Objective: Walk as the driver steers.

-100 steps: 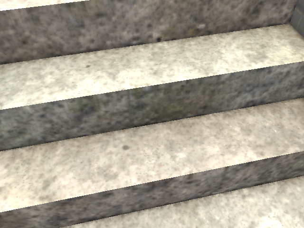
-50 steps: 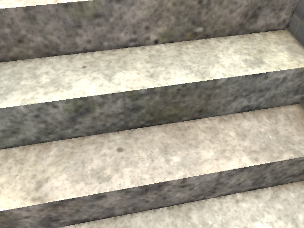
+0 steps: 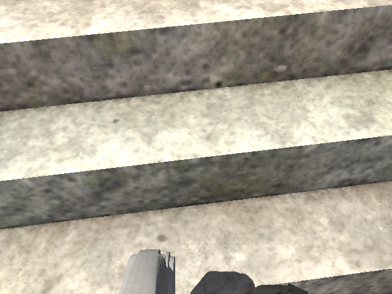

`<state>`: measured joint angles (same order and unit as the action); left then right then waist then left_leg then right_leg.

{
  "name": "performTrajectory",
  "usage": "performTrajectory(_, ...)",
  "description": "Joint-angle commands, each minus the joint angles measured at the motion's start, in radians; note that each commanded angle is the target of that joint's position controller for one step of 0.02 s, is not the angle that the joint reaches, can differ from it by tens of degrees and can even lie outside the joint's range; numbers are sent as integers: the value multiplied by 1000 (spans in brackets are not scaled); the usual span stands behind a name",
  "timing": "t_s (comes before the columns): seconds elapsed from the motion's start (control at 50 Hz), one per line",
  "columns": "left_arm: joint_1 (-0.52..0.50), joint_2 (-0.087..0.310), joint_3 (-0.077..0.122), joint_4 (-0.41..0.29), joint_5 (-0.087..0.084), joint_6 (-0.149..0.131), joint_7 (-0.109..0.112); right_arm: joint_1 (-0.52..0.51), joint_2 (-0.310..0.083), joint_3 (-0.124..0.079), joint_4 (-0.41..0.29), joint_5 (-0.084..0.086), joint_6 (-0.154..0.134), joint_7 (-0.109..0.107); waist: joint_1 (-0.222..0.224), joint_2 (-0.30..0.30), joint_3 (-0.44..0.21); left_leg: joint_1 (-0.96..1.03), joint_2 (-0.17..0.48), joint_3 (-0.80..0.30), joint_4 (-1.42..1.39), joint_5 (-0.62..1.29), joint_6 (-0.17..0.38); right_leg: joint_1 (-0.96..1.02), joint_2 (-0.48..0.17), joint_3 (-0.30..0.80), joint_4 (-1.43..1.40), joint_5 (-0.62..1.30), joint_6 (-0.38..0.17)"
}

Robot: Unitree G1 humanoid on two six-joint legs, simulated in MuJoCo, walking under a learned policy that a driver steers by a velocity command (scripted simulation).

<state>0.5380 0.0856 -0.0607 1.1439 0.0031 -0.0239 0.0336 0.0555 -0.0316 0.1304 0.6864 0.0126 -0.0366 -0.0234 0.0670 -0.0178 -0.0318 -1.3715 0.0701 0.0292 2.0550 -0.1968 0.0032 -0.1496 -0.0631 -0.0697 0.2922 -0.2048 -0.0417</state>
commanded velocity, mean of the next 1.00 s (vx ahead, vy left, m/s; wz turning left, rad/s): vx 0.50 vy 0.00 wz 0.14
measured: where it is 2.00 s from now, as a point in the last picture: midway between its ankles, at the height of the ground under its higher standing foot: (129, 21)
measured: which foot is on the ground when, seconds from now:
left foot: up 0.00-0.10, down 0.12-0.76, up 0.78-1.00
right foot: down 0.00-0.18, up 0.20-0.70, down 0.72-1.00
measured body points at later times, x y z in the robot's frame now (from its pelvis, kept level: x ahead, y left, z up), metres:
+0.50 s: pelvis +0.19 +0.05 +0.18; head +0.18 +0.08 +0.63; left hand +0.41 +0.19 +0.08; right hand +0.05 -0.11 +0.04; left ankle +0.14 +0.13 -0.56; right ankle +0.28 -0.12 -0.22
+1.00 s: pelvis +0.46 +0.00 +0.37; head +0.41 +0.00 +0.81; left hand +0.39 +0.24 +0.21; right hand +0.68 -0.18 +0.30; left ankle +0.48 +0.17 -0.01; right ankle +0.48 -0.09 -0.36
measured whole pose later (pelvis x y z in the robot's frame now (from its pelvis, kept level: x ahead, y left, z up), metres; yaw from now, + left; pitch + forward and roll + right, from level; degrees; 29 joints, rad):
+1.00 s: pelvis +0.46 +0.00 +0.37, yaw +10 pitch +0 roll -1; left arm 0.39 0.21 -0.02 1.18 0.08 -0.03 -0.03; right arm 0.07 -0.17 0.02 0.77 0.03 -0.06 0.01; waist -0.05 0.02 -0.14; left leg -1.25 -0.03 -0.16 2.27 0.00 0.20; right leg -0.31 -0.08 -0.24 0.65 -0.34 -0.03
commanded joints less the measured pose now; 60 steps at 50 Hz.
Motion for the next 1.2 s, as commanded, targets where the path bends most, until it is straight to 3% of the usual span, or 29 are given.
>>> performTrajectory(0.02, 130, 219, 54, -13, -11, 34, 56, -193, -11, 14, -117, -11, -12, 8, -15, -113, -25, 203, 75, 127, -260, -103, -26, 15, -200, 161, -321, -8, -187)
performTrajectory(0.06, 147, 214, 66, -32, -20, 65, 76, -226, -9, 21, -115, 11, -9, 28, -27, -113, 5, 312, 64, 133, -480, -321, -1, 80, -209, 109, -312, 105, -174)
performTrajectory(0.1, 106, 247, 68, -61, -3, 58, 48, -168, -63, -20, -87, 14, -31, 45, -95, -206, -61, 594, -89, 283, -596, -600, 49, 84, -225, 81, -182, 892, -205)
performTrajectory(0.14, 75, 250, 62, -72, 8, 40, 48, -15, -147, -68, -36, 19, -45, 50, -189, -335, -156, 734, -117, 115, -838, -529, 128, 247, -210, 42, 121, 1567, -192)
performTrajectory(0.16, 42, 200, 59, -99, 7, 21, 37, 113, -251, -103, 3, -1, -44, 47, -232, -127, -214, 948, 46, -270, -1042, -545, 233, -30, -141, -24, 372, 1706, -155)
performTrajectory(0.18, -39, 225, 77, -114, 9, -7, 15, 374, -380, -153, 100, -38, -24, 32, -335, 151, -302, 1197, 156, -745, -1486, -713, 322, -230, -27, 64, 669, 1173, -132)
performTrajectory(0.2, -171, 125, 73, -150, 18, -26, -20, 509, -441, -180, 204, -69, -19, 10, -326, 355, -251, 1267, 276, -1146, -1874, -713, 364, -511, 156, 270, 1130, 168, -107)
performTrajectory(0.22, -239, 74, 70, -192, -7, -46, -64, 454, -351, -154, 234, -59, -22, 0, -258, 241, -145, 1158, 319, -1128, -1851, -650, 302, -663, 179, 440, 1524, 64, -107)
performTrajectory(0.26, -417, 59, 53, -347, -37, -56, -74, 301, -118, -100, 310, -46, -18, 37, -120, 91, 138, 914, 250, -645, -1662, -526, 200, -917, 127, 317, 1734, 48, -156)
performTrajectory(0.3, -315, 18, 24, -364, -38, -31, -68, 241, 15, -67, 362, -53, -13, 59, -9, 73, 142, 873, 169, -359, -1638, -281, 101, -951, 125, 317, 1889, 54, -183)
performTrajectory(0.4, -326, 27, -18, -380, -15, -32, -62, 228, -72, -68, 350, -73, -31, 60, 44, -12, 118, 750, 70, 35, -1734, -36, 107, -942, 116, 207, 1631, 297, -107)
performTrajectory(0.52, -560, -26, -29, -419, -30, -39, -52, 620, -119, -86, 452, -57, -35, 39, -152, 75, 111, 1383, 200, -145, -1742, -1, 142, -1551, 97, 211, 1952, 123, -68)
performTrajectory(0.62, -896, -27, -73, -593, -22, -41, -92, 705, -118, -90, 469, -20, -22, -19, -208, 141, 141, 1289, 235, -191, -2054, 35, 196, -1380, -37, -110, 1531, 124, 9)
performTrajectory(0.66, -909, -80, -96, -613, -11, -36, -105, 667, -94, -90, 496, 23, -4, -31, -150, 121, 27, 1174, 164, 3, -2081, 688, 156, -827, 8, -242, 1217, 11, -42)
performTrajectory(0.68, -880, -66, -89, -639, -32, -62, -102, 690, -177, -101, 501, 22, -29, -16, -100, 301, -45, 1137, 171, -8, -1987, 1280, 190, -486, 81, -241, 1084, -102, -72)
performTrajectory(0.7, -673, 38, -32, -576, -21, -67, -90, 651, -249, -116, 492, -17, -41, -6, 5, 387, -137, 1272, 210, 1, -1809, 1903, 200, -347, 139, -205, 1095, -204, -102)
performTrajectory(0.72, -519, 157, 18, -545, -10, -68, -78, 626, -339, -142, 492, -14, -42, -12, 118, 444, -195, 1431, 215, -39, -1638, 1987, 182, -318, 134, -80, 875, -310, -129)
performTrajectory(0.74, -301, 240, 60, -466, 18, -60, -81, 541, -349, -154, 452, -35, -53, -19, 198, 399, -326, 1278, 179, -91, -1404, 1872, 183, -22, 33, 187, 797, -254, -182)
performTrajectory(0.76, -117, 321, 98, -366, 34, -35, -63, 526, -231, -147, 411, -26, -75, 11, 179, 61, -429, 929, 32, -91, -1090, 1360, 169, 253, -183, 651, 450, -350, -290)
performTrajectory(0.78, -26, 373, 118, -292, 53, 6, -33, 374, -162, -152, 374, -14, -95, 43, 182, -162, -485, 753, -144, -185, -573, 224, 133, 282, -352, 1101, -16, -478, -344)
performTrajectory(0.8, -93, 286, 95, -235, 48, 11, -33, 268, -109, -161, 288, 4, -107, 82, 106, -93, -372, 626, -136, -343, -204, 141, 134, 113, -357, 1085, -38, -549, -258)
performTrajectory(0.84, -278, 67, 45, -140, 42, 1, -43, 125, -3, -128, 157, -1, -75, 81, -55, -29, -8, 420, -91, -256, 47, 154, 187, -249, -328, 675, 74, -539, -171)
performTrajectory(0.88, -365, -37, 20, -70, 52, -33, -61, 221, -8, -108, 134, -2, -41, 63, -186, 19, 70, 356, -61, -256, 132, 137, 243, -369, -260, 332, 99, -304, -46)
performTrajectory(0.94, -382, 27, 24, -56, 68, -38, -66, 227, 25, -62, 132, 16, -17, 50, -235, -26, 89, 175, -73, -227, 134, 207, 224, -385, -217, 16, 57, -72, -5)
performTrajectory(0.96, -358, 38, 13, -50, 98, -41, -68, 161, 23, -55, 118, 20, -2, 41, -216, -28, 91, 89, -101, -182, 349, 216, 202, -380, -238, 9, 19, -41, -33)
performTrajectory(1.0, -347, 59, 0, -52, 94, -34, -76, 169, 27, -40, 103, 22, 10, 23, -233, -39, 117, -52, -106, -188, 491, 186, 160, -375, -235, -26, 7, 3, -33)
performTrajectory(1.06, -316, 124, 5, -70, 65, -35, -72, -21, -45, -33, 16, -2, -11, 14, -182, -8, 100, -7, -92, -78, 101, 348, 104, -409, -166, -180, -35, 18, -13)
performTrajectory(1.14, -24, 297, 67, -28, 36, -31, -9, -275, -47, -4, -78, 29, 4, 14, -36, -132, -11, -18, 45, 104, -109, 68, 85, -3, -294, -90, -304, 10, -97)
performTrajectory(1.2, -43, 279, 59, -27, -16, -20, 9, -377, -68, -1, -128, 27, -12, 77, -63, -76, -47, 401, -7, 262, -588, -141, 178, 8, -227, -266, -247, 931, -81)
Keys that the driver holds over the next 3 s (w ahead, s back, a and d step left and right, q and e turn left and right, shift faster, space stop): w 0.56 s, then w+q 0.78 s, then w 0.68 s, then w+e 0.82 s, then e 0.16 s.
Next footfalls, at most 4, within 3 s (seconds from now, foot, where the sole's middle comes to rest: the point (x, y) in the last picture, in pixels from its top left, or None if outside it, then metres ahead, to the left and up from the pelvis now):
0.12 left None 0.17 0.13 -0.59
0.72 right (264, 238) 0.52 -0.09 -0.39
1.26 left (163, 130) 0.70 0.17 -0.19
1.78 right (176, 6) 0.94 0.14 0.01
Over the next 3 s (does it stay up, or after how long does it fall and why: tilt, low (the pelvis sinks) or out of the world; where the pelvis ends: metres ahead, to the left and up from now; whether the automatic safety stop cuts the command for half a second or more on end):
stays up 1.33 0.34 1.14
